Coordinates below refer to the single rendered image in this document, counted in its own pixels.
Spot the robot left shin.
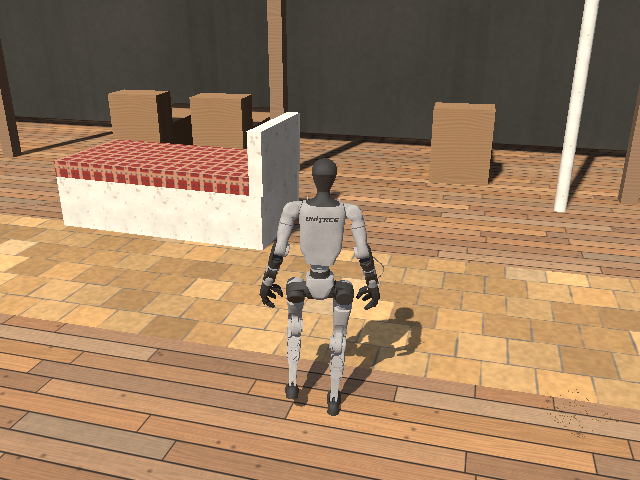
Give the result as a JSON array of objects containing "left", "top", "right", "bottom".
[{"left": 287, "top": 318, "right": 301, "bottom": 387}]

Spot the right robot hand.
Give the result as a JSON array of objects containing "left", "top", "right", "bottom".
[{"left": 356, "top": 285, "right": 380, "bottom": 310}]

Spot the left robot upper arm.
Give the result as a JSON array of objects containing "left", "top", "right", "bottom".
[{"left": 274, "top": 201, "right": 302, "bottom": 257}]

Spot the humanoid robot head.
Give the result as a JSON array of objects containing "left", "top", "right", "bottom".
[{"left": 306, "top": 158, "right": 340, "bottom": 207}]

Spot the left robot hand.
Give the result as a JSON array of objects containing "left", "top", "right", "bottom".
[{"left": 259, "top": 282, "right": 283, "bottom": 308}]

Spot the left robot forearm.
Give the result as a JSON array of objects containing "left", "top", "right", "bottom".
[{"left": 262, "top": 241, "right": 283, "bottom": 286}]

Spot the right robot upper arm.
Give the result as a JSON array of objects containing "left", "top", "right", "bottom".
[{"left": 344, "top": 203, "right": 370, "bottom": 259}]

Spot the right robot forearm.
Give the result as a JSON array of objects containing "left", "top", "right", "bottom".
[{"left": 359, "top": 244, "right": 379, "bottom": 288}]

